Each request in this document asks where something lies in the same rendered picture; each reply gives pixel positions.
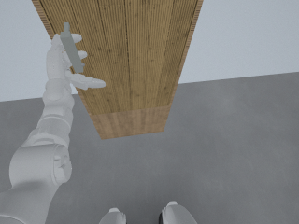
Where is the right robot shin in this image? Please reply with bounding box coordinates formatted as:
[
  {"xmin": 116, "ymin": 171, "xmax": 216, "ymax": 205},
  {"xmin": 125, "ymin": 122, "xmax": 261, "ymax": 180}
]
[{"xmin": 166, "ymin": 201, "xmax": 178, "ymax": 207}]

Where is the handle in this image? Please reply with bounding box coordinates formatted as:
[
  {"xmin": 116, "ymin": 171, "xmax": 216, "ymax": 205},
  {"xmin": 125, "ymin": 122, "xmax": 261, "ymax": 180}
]
[{"xmin": 60, "ymin": 22, "xmax": 83, "ymax": 73}]

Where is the left robot hand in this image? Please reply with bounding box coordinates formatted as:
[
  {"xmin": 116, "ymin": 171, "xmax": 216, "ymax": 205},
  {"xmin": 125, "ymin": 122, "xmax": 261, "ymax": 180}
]
[{"xmin": 46, "ymin": 34, "xmax": 106, "ymax": 90}]

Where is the left robot forearm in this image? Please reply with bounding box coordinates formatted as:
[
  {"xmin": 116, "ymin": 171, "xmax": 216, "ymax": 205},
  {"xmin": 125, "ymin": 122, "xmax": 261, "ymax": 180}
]
[{"xmin": 8, "ymin": 78, "xmax": 75, "ymax": 185}]

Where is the left robot upper arm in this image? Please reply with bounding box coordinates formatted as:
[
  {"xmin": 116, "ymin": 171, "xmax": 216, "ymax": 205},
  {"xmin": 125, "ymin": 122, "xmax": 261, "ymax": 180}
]
[{"xmin": 0, "ymin": 143, "xmax": 72, "ymax": 224}]

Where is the right robot thigh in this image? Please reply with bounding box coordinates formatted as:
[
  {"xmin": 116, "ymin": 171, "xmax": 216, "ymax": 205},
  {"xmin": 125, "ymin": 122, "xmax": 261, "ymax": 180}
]
[{"xmin": 162, "ymin": 204, "xmax": 197, "ymax": 224}]

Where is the cupboard door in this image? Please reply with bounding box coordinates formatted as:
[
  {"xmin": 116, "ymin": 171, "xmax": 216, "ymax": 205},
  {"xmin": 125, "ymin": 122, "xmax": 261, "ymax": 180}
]
[{"xmin": 37, "ymin": 0, "xmax": 199, "ymax": 116}]

